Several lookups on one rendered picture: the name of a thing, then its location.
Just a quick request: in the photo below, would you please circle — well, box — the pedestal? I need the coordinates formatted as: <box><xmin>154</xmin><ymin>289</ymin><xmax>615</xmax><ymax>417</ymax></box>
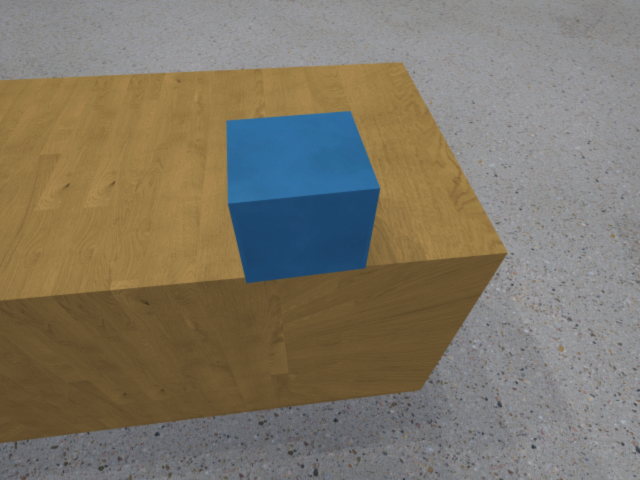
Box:
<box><xmin>0</xmin><ymin>62</ymin><xmax>508</xmax><ymax>443</ymax></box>

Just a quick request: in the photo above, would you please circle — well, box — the carton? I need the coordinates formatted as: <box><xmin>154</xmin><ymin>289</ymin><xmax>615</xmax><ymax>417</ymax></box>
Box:
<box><xmin>226</xmin><ymin>111</ymin><xmax>380</xmax><ymax>283</ymax></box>

